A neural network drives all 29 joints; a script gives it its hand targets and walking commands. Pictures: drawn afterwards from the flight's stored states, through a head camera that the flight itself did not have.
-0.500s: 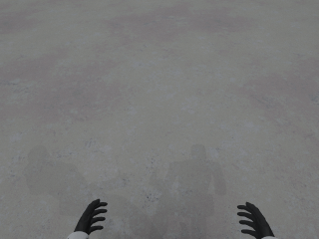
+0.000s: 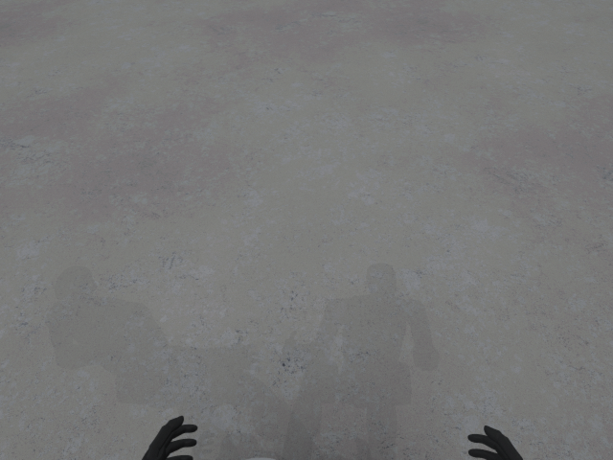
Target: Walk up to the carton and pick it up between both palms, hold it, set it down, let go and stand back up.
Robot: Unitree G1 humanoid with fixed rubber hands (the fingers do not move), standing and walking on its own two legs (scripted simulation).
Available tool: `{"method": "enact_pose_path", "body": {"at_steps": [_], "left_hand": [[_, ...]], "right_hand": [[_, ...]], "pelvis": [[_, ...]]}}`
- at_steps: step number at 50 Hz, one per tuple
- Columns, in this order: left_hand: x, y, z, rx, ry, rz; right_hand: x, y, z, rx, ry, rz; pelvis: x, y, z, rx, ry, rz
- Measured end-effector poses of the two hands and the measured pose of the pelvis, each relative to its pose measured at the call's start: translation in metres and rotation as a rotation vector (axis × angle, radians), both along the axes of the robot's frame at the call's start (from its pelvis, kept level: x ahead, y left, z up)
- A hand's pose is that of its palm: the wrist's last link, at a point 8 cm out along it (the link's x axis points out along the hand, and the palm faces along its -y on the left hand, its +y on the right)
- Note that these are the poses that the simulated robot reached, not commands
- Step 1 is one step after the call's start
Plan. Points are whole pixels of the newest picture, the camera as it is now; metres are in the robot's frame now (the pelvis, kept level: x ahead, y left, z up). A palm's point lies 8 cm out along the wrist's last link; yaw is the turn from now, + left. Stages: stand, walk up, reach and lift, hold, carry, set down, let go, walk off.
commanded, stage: stand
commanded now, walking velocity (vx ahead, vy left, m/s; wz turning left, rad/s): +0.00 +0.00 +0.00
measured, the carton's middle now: out of the picture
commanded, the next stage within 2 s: none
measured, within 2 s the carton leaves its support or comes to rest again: neither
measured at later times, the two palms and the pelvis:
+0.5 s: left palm out of the picture +0.09 +0.24 -0.10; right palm out of the picture +0.08 -0.24 -0.10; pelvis -0.01 +0.00 +0.00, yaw +0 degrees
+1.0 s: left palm out of the picture +0.07 +0.24 -0.10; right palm out of the picture +0.07 -0.24 -0.10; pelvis -0.01 +0.00 +0.01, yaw +0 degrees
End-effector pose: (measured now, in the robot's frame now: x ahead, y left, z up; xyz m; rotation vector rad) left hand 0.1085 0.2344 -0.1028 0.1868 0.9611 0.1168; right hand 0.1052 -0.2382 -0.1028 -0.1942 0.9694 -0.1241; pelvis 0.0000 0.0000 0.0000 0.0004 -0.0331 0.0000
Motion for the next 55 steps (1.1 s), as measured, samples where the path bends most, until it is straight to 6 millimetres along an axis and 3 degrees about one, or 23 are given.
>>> {"method": "enact_pose_path", "body": {"at_steps": [55], "left_hand": [[-0.040, 0.005, -0.001, 0.009, 0.081, 0.019]], "right_hand": [[-0.041, -0.007, -0.001, -0.011, 0.081, -0.022]], "pelvis": [[-0.010, -0.001, 0.008, 0.000, -0.007, -0.003]]}}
